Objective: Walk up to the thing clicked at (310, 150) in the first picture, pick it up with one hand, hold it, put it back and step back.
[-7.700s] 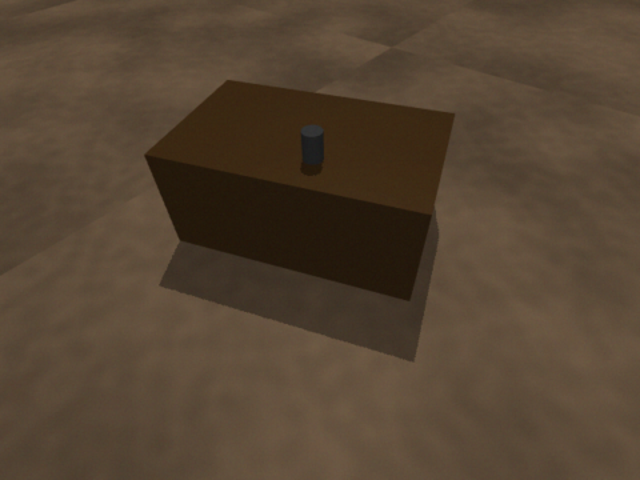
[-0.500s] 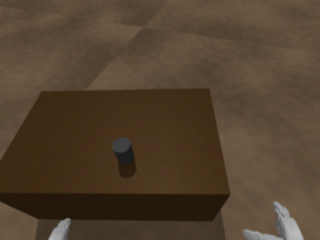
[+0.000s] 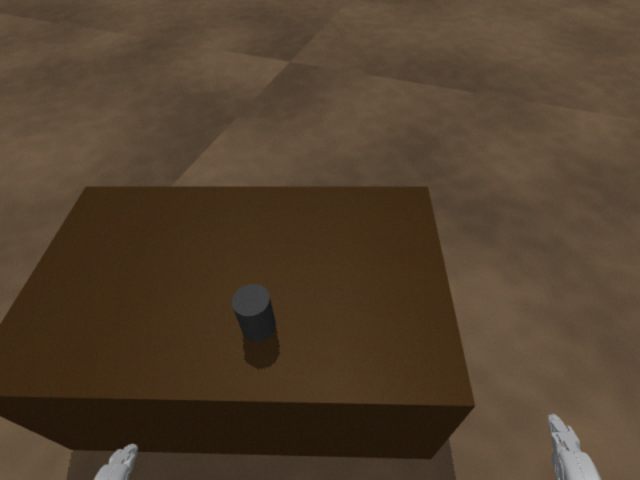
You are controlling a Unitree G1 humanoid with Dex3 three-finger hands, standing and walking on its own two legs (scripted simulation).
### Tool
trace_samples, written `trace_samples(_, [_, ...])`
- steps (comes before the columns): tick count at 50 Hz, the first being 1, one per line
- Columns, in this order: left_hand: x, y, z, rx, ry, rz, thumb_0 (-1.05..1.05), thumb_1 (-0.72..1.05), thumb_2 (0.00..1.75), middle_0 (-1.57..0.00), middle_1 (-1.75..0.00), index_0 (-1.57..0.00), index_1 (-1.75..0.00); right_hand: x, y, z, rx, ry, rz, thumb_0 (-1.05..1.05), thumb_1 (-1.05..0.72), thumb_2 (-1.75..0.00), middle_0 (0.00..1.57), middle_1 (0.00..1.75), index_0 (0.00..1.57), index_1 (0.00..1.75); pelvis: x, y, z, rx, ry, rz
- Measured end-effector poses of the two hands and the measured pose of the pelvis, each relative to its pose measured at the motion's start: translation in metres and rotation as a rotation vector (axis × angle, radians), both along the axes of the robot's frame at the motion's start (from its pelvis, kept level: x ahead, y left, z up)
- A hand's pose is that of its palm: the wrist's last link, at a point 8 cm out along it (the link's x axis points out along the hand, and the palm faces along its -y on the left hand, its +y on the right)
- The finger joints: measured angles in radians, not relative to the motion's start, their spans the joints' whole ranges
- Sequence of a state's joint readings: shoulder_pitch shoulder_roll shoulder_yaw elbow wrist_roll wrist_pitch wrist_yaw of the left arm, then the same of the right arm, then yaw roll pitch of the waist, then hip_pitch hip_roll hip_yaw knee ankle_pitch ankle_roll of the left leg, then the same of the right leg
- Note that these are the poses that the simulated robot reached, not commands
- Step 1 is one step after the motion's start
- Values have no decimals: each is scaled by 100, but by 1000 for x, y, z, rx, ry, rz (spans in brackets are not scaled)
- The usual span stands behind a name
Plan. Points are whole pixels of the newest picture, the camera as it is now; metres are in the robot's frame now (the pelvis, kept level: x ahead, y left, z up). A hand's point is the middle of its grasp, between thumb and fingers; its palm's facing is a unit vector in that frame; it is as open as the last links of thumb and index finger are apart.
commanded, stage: go down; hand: left
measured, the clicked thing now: (255, 313) +0.51 +0.17 -0.25
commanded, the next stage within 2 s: none
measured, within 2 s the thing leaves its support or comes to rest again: neither
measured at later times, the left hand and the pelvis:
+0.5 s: hand out of the picture +0.15 +0.25 -0.09, palm faces +0.10 -0.94 -0.32, open 17.5 cm; pelvis +0.00 -0.01 -0.01, yaw +1 degrees
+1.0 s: hand (104, 373) +0.29 +0.31 -0.02, palm faces +0.14 -0.97 -0.18, open 17.6 cm; pelvis -0.02 -0.01 -0.01, yaw +0 degrees
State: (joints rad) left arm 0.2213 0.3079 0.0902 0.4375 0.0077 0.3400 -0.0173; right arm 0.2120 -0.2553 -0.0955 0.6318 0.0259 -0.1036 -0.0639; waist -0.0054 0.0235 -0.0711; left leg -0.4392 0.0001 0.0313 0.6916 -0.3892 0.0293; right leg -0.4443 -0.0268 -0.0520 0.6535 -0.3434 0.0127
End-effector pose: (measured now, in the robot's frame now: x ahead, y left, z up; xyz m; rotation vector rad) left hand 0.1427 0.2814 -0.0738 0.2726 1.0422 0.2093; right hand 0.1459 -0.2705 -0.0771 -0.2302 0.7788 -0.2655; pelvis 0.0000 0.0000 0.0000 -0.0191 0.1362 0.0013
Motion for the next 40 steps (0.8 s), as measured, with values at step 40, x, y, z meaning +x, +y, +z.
trace_samples(40, [57,49,51,-4,-332,46,-1,-59,8,-7,-5,-6,-6,-4,17,26,-7,-193,83,-1,54,-4,6,5,6,5,-12,-15,-13,-1,-5,30])
